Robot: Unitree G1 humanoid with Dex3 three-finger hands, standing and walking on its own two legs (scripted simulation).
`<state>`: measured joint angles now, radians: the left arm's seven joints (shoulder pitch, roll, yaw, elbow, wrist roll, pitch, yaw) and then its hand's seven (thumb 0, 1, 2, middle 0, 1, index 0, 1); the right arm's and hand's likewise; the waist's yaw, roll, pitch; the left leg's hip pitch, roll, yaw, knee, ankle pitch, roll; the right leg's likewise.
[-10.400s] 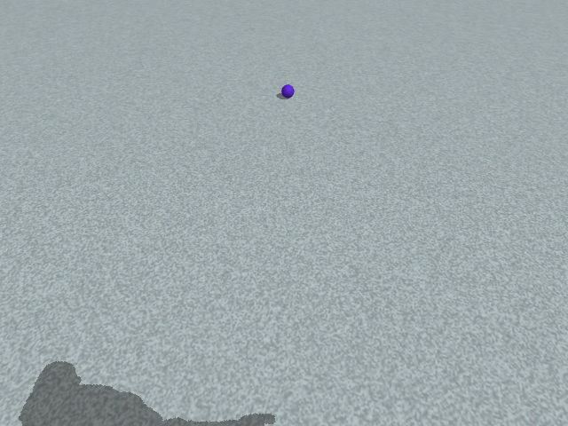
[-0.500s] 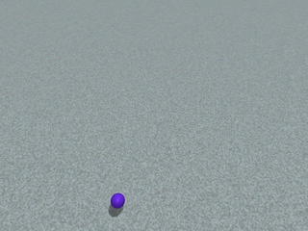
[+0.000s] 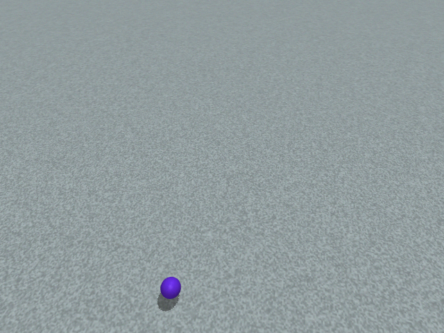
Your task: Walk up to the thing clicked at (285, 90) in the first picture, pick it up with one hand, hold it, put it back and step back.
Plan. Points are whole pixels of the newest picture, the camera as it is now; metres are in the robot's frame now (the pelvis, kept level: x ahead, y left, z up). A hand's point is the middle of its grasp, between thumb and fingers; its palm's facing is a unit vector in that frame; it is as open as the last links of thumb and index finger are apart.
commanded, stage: walk up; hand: left
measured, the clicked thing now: (170, 287) +0.47 +0.23 -0.74
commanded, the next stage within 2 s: stand in 1.98 s
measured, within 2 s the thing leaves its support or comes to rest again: neither
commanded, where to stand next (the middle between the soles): +0.09 -0.03 m, yaw +3 degrees
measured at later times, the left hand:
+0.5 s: hand out of the picture +0.13 +0.20 -0.16, palm faces +0.01 -0.92 -0.39, open 7.4 cm
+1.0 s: hand out of the picture +0.12 +0.26 -0.18, palm faces +0.02 -0.91 -0.42, open 7.4 cm
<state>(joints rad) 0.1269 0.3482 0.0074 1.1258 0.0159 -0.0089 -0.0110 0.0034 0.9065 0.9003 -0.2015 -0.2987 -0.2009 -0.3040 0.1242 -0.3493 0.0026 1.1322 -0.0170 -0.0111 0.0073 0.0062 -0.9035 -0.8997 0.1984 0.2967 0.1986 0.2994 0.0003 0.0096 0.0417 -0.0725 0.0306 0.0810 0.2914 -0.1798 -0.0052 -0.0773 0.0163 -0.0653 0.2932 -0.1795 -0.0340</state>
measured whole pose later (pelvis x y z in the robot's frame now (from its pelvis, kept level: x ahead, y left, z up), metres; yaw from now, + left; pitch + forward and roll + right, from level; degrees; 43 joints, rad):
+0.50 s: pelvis +0.06 -0.06 -0.02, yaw +2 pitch -2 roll -1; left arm 0.20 0.34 0.03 0.92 0.02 -0.04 0.00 0.00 0.90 0.90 -0.21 -0.30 -0.20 -0.30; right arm 0.21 -0.42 -0.06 0.95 -0.02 0.05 0.01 0.01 -0.91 -0.90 0.20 0.30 0.20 0.30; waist 0.02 0.06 0.14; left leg -0.38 0.01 -0.07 0.95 -0.53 0.00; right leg -0.25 -0.04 -0.06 0.58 -0.28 0.00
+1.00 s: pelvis +0.07 -0.03 -0.03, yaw +3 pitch -3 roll -2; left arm 0.16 0.40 0.03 0.99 0.01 0.00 0.01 0.00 0.91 0.90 -0.20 -0.30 -0.20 -0.30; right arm 0.12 -0.38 -0.03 0.90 0.00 0.02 0.01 0.01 -0.90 -0.90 0.20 0.30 0.20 0.30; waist 0.01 0.04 0.15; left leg -0.32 0.04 0.01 0.72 -0.35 0.00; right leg -0.25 0.02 -0.02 0.65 -0.34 0.00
